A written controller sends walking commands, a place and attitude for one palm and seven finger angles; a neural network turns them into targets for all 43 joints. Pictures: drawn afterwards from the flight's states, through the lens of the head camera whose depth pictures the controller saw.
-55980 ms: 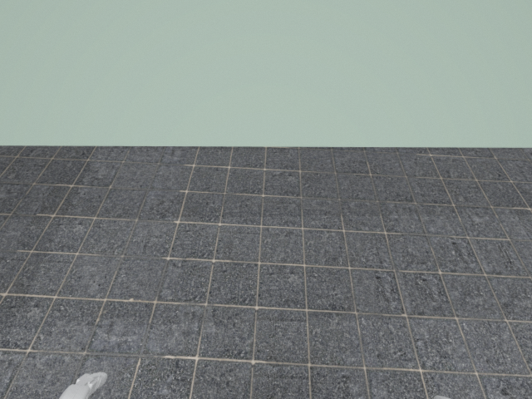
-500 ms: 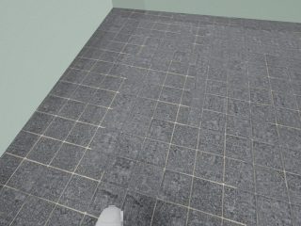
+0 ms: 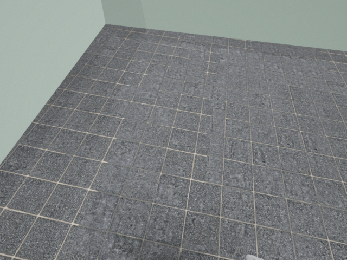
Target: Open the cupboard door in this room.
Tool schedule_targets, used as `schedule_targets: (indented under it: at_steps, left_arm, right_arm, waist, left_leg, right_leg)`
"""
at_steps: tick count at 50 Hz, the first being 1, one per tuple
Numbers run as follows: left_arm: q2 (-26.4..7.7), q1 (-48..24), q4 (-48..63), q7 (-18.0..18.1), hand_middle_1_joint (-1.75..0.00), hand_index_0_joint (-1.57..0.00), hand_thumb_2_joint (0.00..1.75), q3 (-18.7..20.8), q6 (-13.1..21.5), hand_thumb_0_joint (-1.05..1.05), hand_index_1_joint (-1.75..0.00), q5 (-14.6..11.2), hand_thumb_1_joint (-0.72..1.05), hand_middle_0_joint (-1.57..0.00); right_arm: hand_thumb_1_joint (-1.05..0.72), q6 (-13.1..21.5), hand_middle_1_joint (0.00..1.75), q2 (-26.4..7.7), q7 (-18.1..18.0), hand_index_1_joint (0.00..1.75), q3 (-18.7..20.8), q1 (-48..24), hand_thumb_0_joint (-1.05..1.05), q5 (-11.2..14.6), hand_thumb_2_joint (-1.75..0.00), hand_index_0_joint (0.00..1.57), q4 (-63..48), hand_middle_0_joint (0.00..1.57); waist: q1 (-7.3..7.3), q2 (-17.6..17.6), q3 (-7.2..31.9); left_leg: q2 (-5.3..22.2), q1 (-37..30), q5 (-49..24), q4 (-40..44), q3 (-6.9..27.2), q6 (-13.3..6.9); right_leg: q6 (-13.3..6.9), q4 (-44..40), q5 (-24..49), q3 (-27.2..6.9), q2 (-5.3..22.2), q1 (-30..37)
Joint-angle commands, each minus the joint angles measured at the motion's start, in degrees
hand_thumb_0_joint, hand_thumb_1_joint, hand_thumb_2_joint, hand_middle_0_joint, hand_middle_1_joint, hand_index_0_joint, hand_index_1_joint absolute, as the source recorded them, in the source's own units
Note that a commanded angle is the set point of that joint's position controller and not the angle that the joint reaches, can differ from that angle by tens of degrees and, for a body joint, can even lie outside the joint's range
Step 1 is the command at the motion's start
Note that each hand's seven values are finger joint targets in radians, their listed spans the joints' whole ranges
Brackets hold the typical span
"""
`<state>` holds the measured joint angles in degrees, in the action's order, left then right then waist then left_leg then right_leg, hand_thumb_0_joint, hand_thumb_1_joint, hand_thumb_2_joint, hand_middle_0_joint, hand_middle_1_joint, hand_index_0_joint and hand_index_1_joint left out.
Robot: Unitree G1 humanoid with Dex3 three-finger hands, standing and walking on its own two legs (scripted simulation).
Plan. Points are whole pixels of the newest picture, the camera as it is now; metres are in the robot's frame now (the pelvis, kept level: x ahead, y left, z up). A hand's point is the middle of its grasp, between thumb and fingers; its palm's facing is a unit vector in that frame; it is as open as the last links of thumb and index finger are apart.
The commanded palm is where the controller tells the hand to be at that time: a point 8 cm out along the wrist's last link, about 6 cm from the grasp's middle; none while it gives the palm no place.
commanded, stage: walk to a spot facing it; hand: left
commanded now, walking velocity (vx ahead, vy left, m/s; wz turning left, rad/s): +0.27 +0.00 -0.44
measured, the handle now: out of the picture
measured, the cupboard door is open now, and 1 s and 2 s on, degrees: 45 45 45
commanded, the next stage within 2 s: turn to face it in 0.08 s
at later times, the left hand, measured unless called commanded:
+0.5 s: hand (147, 192) +0.33 +0.11 -0.15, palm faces -0.04 -0.98 -0.17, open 7.4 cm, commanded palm none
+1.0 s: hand (113, 211) +0.26 +0.19 -0.15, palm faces +0.33 -0.91 -0.27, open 7.4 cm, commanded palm none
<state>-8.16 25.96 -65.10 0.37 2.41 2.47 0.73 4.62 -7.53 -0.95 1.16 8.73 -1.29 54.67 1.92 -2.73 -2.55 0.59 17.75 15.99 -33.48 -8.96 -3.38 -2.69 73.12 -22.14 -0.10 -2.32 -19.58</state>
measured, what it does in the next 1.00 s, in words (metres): walks ahead, turning left: right foot, then left foot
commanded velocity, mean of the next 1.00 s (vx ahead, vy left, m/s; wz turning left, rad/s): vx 0.03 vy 0.00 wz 0.42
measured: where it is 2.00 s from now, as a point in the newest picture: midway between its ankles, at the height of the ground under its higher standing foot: (191, 251)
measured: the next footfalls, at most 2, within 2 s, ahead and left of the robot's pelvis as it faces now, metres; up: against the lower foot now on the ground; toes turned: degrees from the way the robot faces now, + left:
right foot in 0.34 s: +0.28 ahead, -0.16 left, +0.00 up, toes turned -10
left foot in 0.70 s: +0.26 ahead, +0.08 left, +0.00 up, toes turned +17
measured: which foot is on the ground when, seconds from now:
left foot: down 0.00-0.34, up 0.36-0.68, down 0.70-1.00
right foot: up 0.00-0.32, down 0.34-0.70, up 0.72-1.00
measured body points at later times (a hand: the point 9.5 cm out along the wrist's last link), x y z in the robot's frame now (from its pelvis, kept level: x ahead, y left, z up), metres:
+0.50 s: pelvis +0.19 -0.05 +0.00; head +0.22 -0.05 +0.45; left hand +0.33 +0.16 -0.14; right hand +0.11 -0.26 -0.15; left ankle +0.12 +0.07 -0.64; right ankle +0.24 -0.15 -0.73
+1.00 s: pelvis +0.24 -0.04 +0.01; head +0.29 -0.02 +0.46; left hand +0.24 +0.24 -0.13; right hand +0.38 -0.27 -0.13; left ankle +0.22 +0.07 -0.73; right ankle +0.27 -0.19 -0.67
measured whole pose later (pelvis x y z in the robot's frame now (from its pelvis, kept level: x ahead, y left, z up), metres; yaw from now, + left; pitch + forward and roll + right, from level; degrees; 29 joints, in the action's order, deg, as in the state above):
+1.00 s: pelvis +0.24 -0.04 +0.01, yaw +18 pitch +3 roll -1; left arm -14.9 9.3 -52.8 0.7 4.5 -2.7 0.6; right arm -0.8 -12.2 -0.7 2.9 12.1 -1.3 53.3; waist -0.6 -0.3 -3.4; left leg 0.6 18.7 13.3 -28.9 1.3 -0.5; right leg 5.5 54.4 -23.4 0.2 2.8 -27.7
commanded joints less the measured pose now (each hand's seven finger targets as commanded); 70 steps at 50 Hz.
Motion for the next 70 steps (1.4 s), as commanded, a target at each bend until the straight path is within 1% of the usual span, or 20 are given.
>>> schedule_targets:
  at_steps: [1, 6, 11, 15, 16, 17, 19, 24, 32, 33, 35, 37, 42, 48, 53, 55, 56, 57, 60, 70]
  left_arm:
    - [-0.86, -1.92, 6.28, -1.15, -0.3, -0.2, 0.9, 1.08, -0.18, 0.0, -0.3, 1.06, 0.9, -0.2]
    - [-0.91, -9.23, 9.84, -2.39, -0.3, -0.2, 0.9, 1.4, -1.67, 0.0, -0.3, 1.07, 0.9, -0.2]
    - [-2.55, -17.58, 11.83, -2.16, -0.3, -0.2, 0.9, 0.75, -1.4, 0.0, -0.3, 0.72, 0.9, -0.2]
    - [-6.59, -7.49, 8.53, -0.85, -0.3, -0.2, 0.9, 0.93, 0.24, 0.0, -0.3, 0.79, 0.9, -0.2]
    - [-11.09, -1.83, 6.8, -0.07, -0.3, -0.2, 0.9, 1.95, 1.05, 0.0, -0.3, 1.1, 0.9, -0.2]
    - [-16.12, 2.92, 5.57, 0.23, -0.3, -0.2, 0.9, 3.0, 1.42, 0.0, -0.3, 0.71, 0.9, -0.2]
    - [-14.68, -3.76, 8.07, 1.11, -0.3, -0.2, 0.9, 2.11, 0.78, 0.0, -0.3, -0.06, 0.9, -0.2]
    - [-9.58, -17.66, 13.04, 1.64, -0.3, -0.2, 0.9, 1.38, -0.71, 0.0, -0.3, 0.4, 0.9, -0.2]
    - [-10.57, -17.63, 14.19, 1.3, -0.3, -0.2, 0.9, 3.46, -2.03, 0.0, -0.3, 0.93, 0.9, -0.2]
    - [-9.96, -17.34, 14.72, 1.07, -0.3, -0.2, 0.9, 3.44, -2.52, 0.0, -0.3, 0.57, 0.9, -0.2]
    - [-5.13, -18.64, 18.36, 0.51, -0.3, -0.2, 0.9, 2.38, -3.55, 0.0, -0.3, -0.01, 0.9, -0.2]
    - [-6.82, -21.84, 19.92, -0.02, -0.3, -0.2, 0.9, 2.65, -3.36, 0.0, -0.3, 0.83, 0.9, -0.2]
    - [-8.18, -16.26, 15.66, -0.06, -0.3, -0.2, 0.9, 2.91, -3.42, 0.0, -0.3, 0.52, 0.9, -0.2]
    - [-8.37, -19.17, 17.5, 0.25, -0.3, -0.2, 0.9, 2.12, -3.72, 0.0, -0.3, -0.18, 0.9, -0.2]
    - [-10.42, -10.16, 15.9, 0.54, -0.3, -0.2, 0.9, 2.66, -2.71, 0.0, -0.3, -0.43, 0.9, -0.2]
    - [-20.3, -7.5, 15.89, 1.38, -0.3, -0.2, 0.9, 4.38, -1.9, 0.0, -0.3, 1.11, 0.9, -0.2]
    - [-19.84, -8.19, 16.44, 1.63, -0.3, -0.2, 0.9, 3.85, -2.04, 0.0, -0.3, 0.6, 0.9, -0.2]
    - [-16.25, -12.18, 17.18, 1.78, -0.3, -0.2, 0.9, 3.18, -1.83, 0.0, -0.3, 0.61, 0.9, -0.2]
    - [-12.65, -16.38, 18.3, 1.59, -0.3, -0.2, 0.9, 2.06, -1.7, 0.0, -0.3, 0.33, 0.9, -0.2]
    - [-15.86, -7.76, 15.92, 1.45, -0.3, -0.2, 0.9, 3.69, -1.63, 0.0, -0.3, 1.05, 0.9, -0.2]
  right_arm:
    - [-0.9, 1.16, 0.3, -5.59, -1.04, 0.3, 1.2, 11.92, 0.0, -0.16, -0.9, 0.2, 3.35, 0.2]
    - [-0.9, 0.67, 0.3, -7.53, -0.62, 0.3, 1.5, 12.63, 0.0, 0.06, -0.9, 0.2, 3.71, 0.2]
    - [-0.9, -0.35, 0.3, -8.39, -0.82, 0.3, 0.86, 18.87, 0.0, -0.29, -0.9, 0.2, 6.24, 0.2]
    - [-0.9, -0.91, 0.3, -9.01, -0.81, 0.3, 0.46, 18.31, 0.0, 0.53, -0.9, 0.2, 7.31, 0.2]
    - [-0.9, -0.95, 0.3, -7.36, -0.42, 0.3, 0.47, 18.73, 0.0, 1.14, -0.9, 0.2, 6.98, 0.2]
    - [-0.9, -1.28, 0.3, -5.6, -0.58, 0.3, 0.63, 22.55, 0.0, 1.7, -0.9, 0.2, 6.36, 0.2]
    - [-0.9, -2.7, 0.3, -5.19, -0.81, 0.3, 0.81, 18.33, 0.0, 2.03, -0.9, 0.2, 5.3, 0.2]
    - [-0.9, -6.39, 0.3, -2.27, 0.46, 0.3, 1.18, 17.48, 0.0, 0.85, -0.9, 0.2, 5.13, 0.2]
    - [-0.9, -6.6, 0.3, -3.91, 1.6, 0.3, 2.49, 12.95, 0.0, 0.23, -0.9, 0.2, 0.31, 0.2]
    - [-0.9, -6.32, 0.3, -5.36, 1.71, 0.3, 2.87, 14.62, 0.0, 0.06, -0.9, 0.2, 0.55, 0.2]
    - [-0.9, -5.34, 0.3, -15.97, 0.85, 0.3, 5.15, 17.36, 0.0, -0.89, -0.9, 0.2, -0.63, 0.2]
    - [-0.9, -5.01, 0.3, -16.94, -0.14, 0.3, 5.07, 14.13, 0.0, -0.83, -0.9, 0.2, -2.17, 0.2]
    - [-0.9, -3.72, 0.3, -14.65, -0.98, 0.3, 3.9, 7.11, 0.0, 0.04, -0.9, 0.2, -3.96, 0.2]
    - [-0.9, -4.84, 0.3, -16.77, -0.29, 0.3, 4.94, 6.52, 0.0, -0.29, -0.9, 0.2, -4.09, 0.2]
    - [-0.9, -5.91, 0.3, -16.81, 0.28, 0.3, 5.53, -0.28, 0.0, 0.36, -0.9, 0.2, -6.37, 0.2]
    - [-0.9, -5.81, 0.3, -10.32, 0.96, 0.3, 4.64, -0.91, 0.0, 1.08, -0.9, 0.2, -8.79, 0.2]
    - [-0.9, -6.39, 0.3, -13.51, 1.19, 0.3, 5.36, -1.35, 0.0, 0.65, -0.9, 0.2, -8.73, 0.2]
    - [-0.9, -6.88, 0.3, -12.73, 1.58, 0.3, 5.28, -0.57, 0.0, 0.48, -0.9, 0.2, -7.65, 0.2]
    - [-0.9, -7.88, 0.3, -11.34, 2.44, 0.3, 4.76, -0.66, 0.0, 0.37, -0.9, 0.2, -5.54, 0.2]
    - [-0.9, -7.03, 0.3, -8.74, 2.82, 0.3, 3.04, -8.18, 0.0, 0.84, -0.9, 0.2, -7.54, 0.2]
  waist:
    - [-0.94, 7.24, -1.69]
    - [-0.37, 10.64, -3.95]
    - [-3.38, 9.1, -5.65]
    - [2.28, 6.32, 3.74]
    - [4.41, -0.48, 8.89]
    - [4.39, -10.26, 17.27]
    - [2.86, -6.66, 13.15]
    - [-4.36, -4.79, 4.5]
    - [-5.07, -2.79, 3.27]
    - [-5.97, 1.79, 3.6]
    - [-8.02, 28.67, 2.53]
    - [-5.85, 14.7, 3.48]
    - [-2.42, 11.48, 9.03]
    - [-3.9, 10.72, 6.79]
    - [0.25, 10.81, 7.09]
    - [2.13, -19.12, 6.78]
    - [1.7, -14.97, 6.49]
    - [-0.84, -9.64, 4.1]
    - [-3.18, -10.09, 2.48]
    - [1.52, -8.55, 4.9]
  left_leg:
    - [17.0, -7.13, -23.61, 19.55, 11.09, -4.23]
    - [13.61, -3.75, -26.21, 21.45, -0.19, -2.52]
    - [14.8, -7.65, -34.61, 18.07, 0.57, -2.83]
    - [11.83, -6.92, -40.68, 2.35, 2.59, -0.15]
    - [7.84, 3.38, -26.5, -9.28, 0.98, 1.95]
    - [-0.2, 10.71, 16.73, -26.74, 0.51, 4.54]
    - [3.32, 11.44, 20.55, -38.27, 8.49, 4.73]
    - [5.72, 5.86, 10.11, -31.63, 6.47, 5.98]
    - [4.25, -0.94, 2.66, -7.19, 1.81, 5.8]
    - [3.89, -5.72, -1.98, 0.05, 2.76, 5.62]
    - [24.96, -5.92, -16.89, 17.85, 37.74, -6.4]
    - [23.61, -3.26, -13.64, 17.81, 34.27, -8.92]
    - [13.41, -12.2, -35.86, 10.5, 19.4, -4.01]
    - [13.22, -10.51, -30.46, 10.77, 22.45, -5.7]
    - [8.53, 1.87, -18.34, 5.24, 23.82, -1.89]
    - [-5.56, 18.94, 19.63, -19.07, 8.96, 6.31]
    - [-2.06, 16.47, 21.1, -30.65, 12.52, 5.61]
    - [-0.62, 16.7, 15.73, -35.88, 13.65, 5.5]
    - [1.47, 16.64, 7.83, -38.86, 10.23, 7.48]
    - [0.53, 9.09, 10.5, -9.96, 2.83, 7.06]
  right_leg:
    - [1.55, 1.66, 6.78, -1.97, 6.94, -14.09]
    - [2.45, -17.96, 14.8, 3.91, 7.83, -12.03]
    - [0.84, -32.18, 17.49, 5.95, 5.84, -7.58]
    - [-0.16, -42.67, 24.52, 6.42, 4.06, 14.79]
    - [-2.75, -40.56, 43.02, -1.93, 12.73, 28.37]
    - [-9.9, -43.44, 63.25, -15.79, 29.43, 38.08]
    - [-11.93, -49.77, 53.58, -12.28, 30.18, 26.16]
    - [-4.72, -55.78, 29.01, 4.28, 23.08, 2.38]
    - [-1.75, -48.21, 7.85, 9.4, 23.52, -1.34]
    - [0.12, -42.35, 4.11, 11.19, 21.61, -3.9]
    - [7.21, -15.56, -17.95, 10.37, 7.81, -18.62]
    - [5.94, -5.44, -7.77, 1.32, 9.02, -18.73]
    - [8.0, -4.7, 1.7, -0.14, 6.92, -17.31]
    - [8.17, -21.84, -2.36, 1.01, 4.96, -9.87]
    - [6.7, -47.19, 9.28, 2.42, 3.33, 11.12]
    - [-2.53, -58.55, 19.16, -22.81, 29.29, 20.1]
    - [-6.27, -57.38, 23.35, -21.2, 32.28, 13.27]
    - [-6.64, -56.52, 21.48, -14.94, 27.81, 10.81]
    - [-3.39, -53.6, 28.73, -2.55, 20.51, 9.97]
    - [-4.02, -46.92, 45.08, 4.07, 23.65, 20.84]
